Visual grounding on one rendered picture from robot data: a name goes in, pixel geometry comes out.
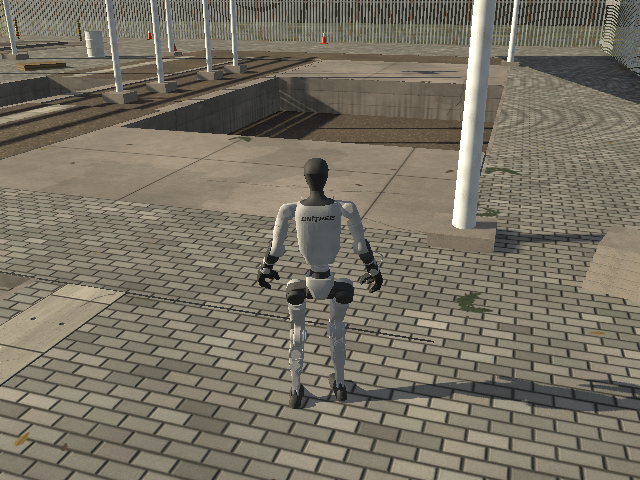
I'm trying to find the left robot hand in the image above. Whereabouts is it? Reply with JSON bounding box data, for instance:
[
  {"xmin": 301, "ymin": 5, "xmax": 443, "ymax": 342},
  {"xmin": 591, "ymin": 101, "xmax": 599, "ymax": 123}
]
[{"xmin": 257, "ymin": 267, "xmax": 280, "ymax": 289}]

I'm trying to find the robot right thigh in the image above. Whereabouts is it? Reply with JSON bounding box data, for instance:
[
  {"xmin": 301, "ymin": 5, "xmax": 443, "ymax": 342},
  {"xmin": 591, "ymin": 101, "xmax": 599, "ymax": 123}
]
[{"xmin": 327, "ymin": 278, "xmax": 354, "ymax": 340}]

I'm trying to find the left robot upper arm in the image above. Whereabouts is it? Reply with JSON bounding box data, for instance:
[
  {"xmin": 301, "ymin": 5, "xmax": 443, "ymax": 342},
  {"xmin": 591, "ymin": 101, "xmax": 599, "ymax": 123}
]
[{"xmin": 269, "ymin": 202, "xmax": 297, "ymax": 257}]

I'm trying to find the robot right forearm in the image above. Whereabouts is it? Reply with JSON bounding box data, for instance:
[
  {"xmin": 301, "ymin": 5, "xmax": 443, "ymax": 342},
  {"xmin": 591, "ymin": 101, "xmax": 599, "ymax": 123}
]
[{"xmin": 359, "ymin": 239, "xmax": 380, "ymax": 276}]

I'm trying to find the right robot upper arm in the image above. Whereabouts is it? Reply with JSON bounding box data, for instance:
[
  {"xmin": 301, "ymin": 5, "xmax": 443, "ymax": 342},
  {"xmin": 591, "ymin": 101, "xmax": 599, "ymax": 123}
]
[{"xmin": 338, "ymin": 200, "xmax": 369, "ymax": 255}]

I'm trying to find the right robot hand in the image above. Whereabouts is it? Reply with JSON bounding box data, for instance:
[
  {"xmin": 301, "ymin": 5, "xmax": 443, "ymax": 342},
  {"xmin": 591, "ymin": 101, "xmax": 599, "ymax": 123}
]
[{"xmin": 360, "ymin": 270, "xmax": 383, "ymax": 293}]

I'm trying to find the robot thigh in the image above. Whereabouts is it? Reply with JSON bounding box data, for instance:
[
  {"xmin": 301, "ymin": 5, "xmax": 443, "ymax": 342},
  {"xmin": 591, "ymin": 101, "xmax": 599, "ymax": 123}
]
[
  {"xmin": 327, "ymin": 278, "xmax": 354, "ymax": 340},
  {"xmin": 286, "ymin": 279, "xmax": 307, "ymax": 347}
]

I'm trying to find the robot left thigh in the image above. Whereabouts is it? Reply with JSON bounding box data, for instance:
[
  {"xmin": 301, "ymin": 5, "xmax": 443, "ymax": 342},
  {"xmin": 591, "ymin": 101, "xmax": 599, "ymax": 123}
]
[{"xmin": 286, "ymin": 279, "xmax": 307, "ymax": 347}]

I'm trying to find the robot left forearm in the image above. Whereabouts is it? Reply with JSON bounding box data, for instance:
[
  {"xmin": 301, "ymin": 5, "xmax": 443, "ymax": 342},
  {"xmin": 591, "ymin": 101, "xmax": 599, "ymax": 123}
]
[{"xmin": 260, "ymin": 242, "xmax": 279, "ymax": 274}]

